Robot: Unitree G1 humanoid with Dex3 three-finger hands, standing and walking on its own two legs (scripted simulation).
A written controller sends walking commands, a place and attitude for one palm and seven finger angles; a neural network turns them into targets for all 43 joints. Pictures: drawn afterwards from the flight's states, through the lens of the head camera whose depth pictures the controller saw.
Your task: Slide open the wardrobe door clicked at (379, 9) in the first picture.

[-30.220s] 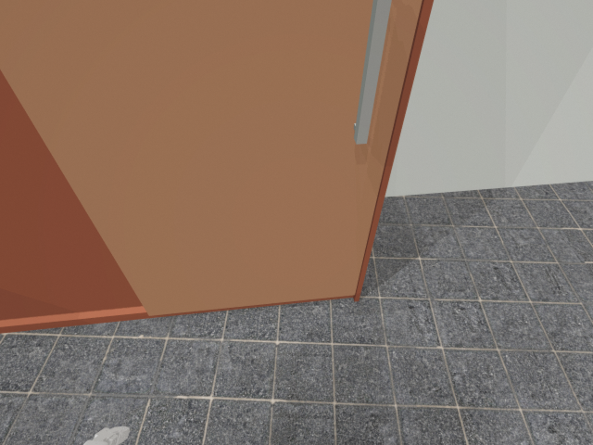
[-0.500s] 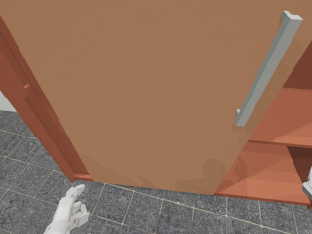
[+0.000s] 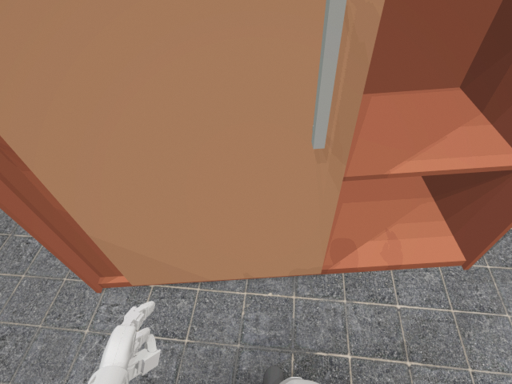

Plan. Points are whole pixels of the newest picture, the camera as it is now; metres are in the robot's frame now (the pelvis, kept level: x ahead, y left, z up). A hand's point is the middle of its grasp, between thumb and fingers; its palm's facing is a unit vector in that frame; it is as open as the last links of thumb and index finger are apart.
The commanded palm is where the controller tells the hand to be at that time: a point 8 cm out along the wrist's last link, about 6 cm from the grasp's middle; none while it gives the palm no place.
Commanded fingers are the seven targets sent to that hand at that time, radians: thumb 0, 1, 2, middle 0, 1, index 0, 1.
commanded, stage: step back with the hand held close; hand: right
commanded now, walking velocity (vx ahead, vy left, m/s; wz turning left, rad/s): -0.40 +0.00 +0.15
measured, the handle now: (324, 68) +0.59 -0.12 +0.19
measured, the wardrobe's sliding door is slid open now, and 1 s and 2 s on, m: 0.60 0.60 0.60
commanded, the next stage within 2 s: stop stepping back and stand still in 0.06 s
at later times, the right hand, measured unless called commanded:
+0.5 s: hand out of the picture +0.06 -0.40 +0.18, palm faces +0.46 +0.86 -0.21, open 7.4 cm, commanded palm +0.00 -0.43 +0.19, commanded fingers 0.00 -0.90 -0.90 0.20 0.30 0.20 0.30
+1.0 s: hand out of the picture -0.02 -0.47 +0.17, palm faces +0.49 +0.82 -0.30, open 7.4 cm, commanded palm none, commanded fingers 0.00 -0.90 -0.90 0.20 0.30 0.20 0.30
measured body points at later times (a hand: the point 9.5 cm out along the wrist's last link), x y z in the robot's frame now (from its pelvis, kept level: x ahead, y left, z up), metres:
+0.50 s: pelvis -0.16 -0.14 -0.07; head -0.16 -0.24 +0.37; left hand +0.01 +0.10 -0.10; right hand +0.03 -0.45 +0.19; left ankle -0.11 +0.09 -0.68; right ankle -0.10 -0.24 -0.73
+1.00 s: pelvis -0.26 -0.19 -0.02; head -0.29 -0.23 +0.42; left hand -0.13 +0.09 -0.08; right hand -0.05 -0.51 +0.18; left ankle -0.39 -0.09 -0.69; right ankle -0.21 -0.26 -0.73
